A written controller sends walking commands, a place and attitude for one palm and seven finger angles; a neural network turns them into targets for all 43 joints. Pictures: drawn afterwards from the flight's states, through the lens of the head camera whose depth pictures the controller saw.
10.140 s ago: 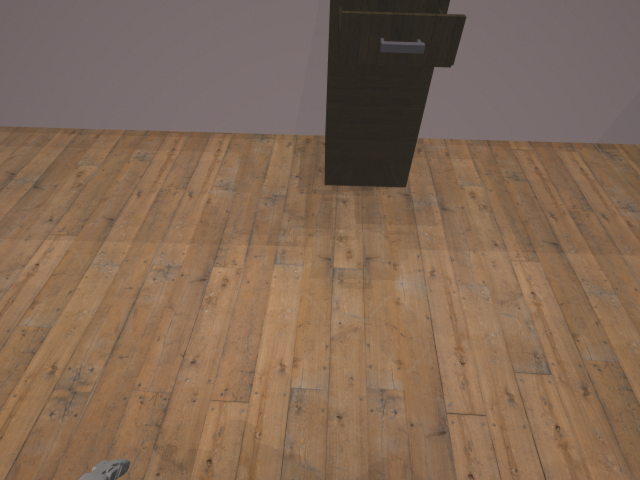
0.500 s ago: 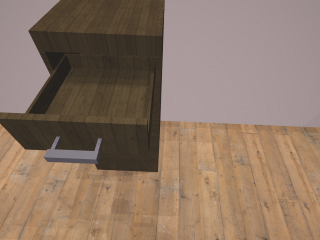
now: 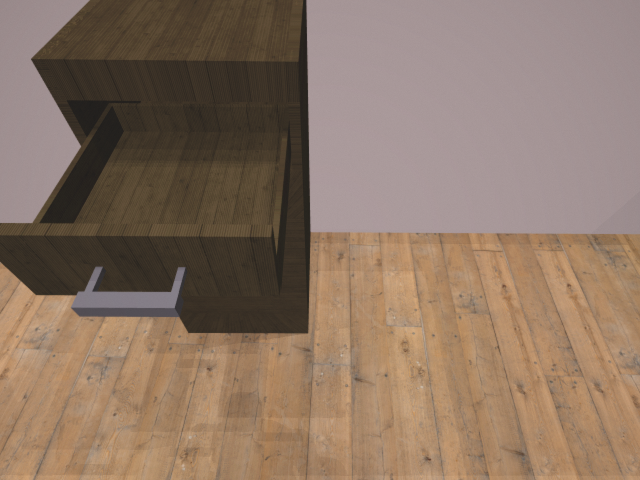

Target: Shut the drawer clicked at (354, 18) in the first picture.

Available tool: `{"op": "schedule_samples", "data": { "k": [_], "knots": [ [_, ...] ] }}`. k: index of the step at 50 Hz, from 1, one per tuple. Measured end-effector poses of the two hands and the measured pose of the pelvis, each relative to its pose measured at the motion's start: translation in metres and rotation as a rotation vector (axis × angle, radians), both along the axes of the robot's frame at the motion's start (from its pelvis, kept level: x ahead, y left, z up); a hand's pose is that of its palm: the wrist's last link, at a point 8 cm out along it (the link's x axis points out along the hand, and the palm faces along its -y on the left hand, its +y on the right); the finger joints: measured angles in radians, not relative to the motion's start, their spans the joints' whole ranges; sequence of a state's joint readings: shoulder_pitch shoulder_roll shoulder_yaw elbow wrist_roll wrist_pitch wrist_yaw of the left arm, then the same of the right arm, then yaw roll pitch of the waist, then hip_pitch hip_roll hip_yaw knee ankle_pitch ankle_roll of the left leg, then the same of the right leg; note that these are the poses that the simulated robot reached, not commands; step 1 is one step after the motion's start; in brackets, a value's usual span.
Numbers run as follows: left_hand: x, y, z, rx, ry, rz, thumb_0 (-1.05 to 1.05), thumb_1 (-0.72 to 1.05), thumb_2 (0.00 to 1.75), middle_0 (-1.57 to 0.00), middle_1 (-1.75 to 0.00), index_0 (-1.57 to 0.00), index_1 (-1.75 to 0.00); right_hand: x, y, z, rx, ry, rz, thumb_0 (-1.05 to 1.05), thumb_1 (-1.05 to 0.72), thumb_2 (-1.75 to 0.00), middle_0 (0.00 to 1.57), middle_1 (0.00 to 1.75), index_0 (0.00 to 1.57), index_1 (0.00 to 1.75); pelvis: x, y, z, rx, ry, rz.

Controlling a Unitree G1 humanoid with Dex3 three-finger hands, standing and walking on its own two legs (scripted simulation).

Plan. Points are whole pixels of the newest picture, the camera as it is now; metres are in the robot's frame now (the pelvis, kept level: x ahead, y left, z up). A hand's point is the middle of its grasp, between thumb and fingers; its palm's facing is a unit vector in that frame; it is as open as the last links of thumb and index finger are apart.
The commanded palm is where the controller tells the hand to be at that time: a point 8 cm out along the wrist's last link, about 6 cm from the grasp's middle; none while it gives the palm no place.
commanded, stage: come to a stop and stand still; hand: left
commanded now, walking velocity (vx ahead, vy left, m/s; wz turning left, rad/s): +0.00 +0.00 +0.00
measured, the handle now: (134, 289) +0.33 +0.27 +0.04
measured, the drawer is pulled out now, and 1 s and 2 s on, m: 0.29 0.29 0.29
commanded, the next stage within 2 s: look again from close up in 0.56 s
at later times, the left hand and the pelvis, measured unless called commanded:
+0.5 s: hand out of the picture -0.08 +0.15 -0.17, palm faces +0.06 -0.98 -0.18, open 7.4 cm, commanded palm none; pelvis -0.05 -0.02 +0.01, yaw +1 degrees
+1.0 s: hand out of the picture +0.00 +0.19 -0.17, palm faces +0.07 -0.97 -0.22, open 7.4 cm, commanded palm none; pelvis -0.03 +0.01 +0.00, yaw +1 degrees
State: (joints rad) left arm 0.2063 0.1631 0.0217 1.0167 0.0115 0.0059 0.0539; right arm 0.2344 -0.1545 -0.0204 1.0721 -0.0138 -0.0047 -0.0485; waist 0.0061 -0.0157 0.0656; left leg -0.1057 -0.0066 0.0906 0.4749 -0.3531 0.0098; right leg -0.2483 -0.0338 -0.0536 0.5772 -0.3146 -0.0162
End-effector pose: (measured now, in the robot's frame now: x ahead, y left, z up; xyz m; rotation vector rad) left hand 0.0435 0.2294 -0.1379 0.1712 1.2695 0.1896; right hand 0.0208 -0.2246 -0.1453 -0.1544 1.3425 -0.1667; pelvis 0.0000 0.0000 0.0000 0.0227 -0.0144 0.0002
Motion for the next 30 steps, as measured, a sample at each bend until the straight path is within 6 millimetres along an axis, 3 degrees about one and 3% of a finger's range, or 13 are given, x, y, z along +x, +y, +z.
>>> {"op": "schedule_samples", "data": {
  "k": [8, 22, 30],
  "knots": [
    [-0.032, -0.007, 0.006, -0.007, -0.007, -0.004, 0.0, 0.93, 0.9, -0.21, -0.29, -0.2, -0.3, -0.028, -0.004, 0.004, 0.018, -0.005, 0.014, 0.01, -0.92, -0.9, 0.2, 0.3, 0.2, 0.3, -0.023, -0.008, 0.006, -0.006, -0.025, 0.003],
    [-0.116, -0.027, 0.002, -0.054, 0.145, 0.038, 0.0, 0.91, 0.9, -0.2, -0.29, -0.2, -0.3, -0.105, 0.0, 0.007, 0.054, 0.15, 0.001, 0.01, -0.91, -0.9, 0.2, 0.3, 0.2, 0.3, -0.047, -0.016, 0.009, -0.01, -0.015, 0.013],
    [-0.132, -0.039, -0.002, -0.085, 0.183, 0.054, 0.0, 0.91, 0.9, -0.2, -0.29, -0.2, -0.3, -0.126, 0.007, 0.009, 0.059, 0.198, -0.015, 0.01, -0.91, -0.9, 0.2, 0.3, 0.2, 0.3, -0.048, -0.016, 0.009, -0.011, -0.006, 0.015]
  ]
}}
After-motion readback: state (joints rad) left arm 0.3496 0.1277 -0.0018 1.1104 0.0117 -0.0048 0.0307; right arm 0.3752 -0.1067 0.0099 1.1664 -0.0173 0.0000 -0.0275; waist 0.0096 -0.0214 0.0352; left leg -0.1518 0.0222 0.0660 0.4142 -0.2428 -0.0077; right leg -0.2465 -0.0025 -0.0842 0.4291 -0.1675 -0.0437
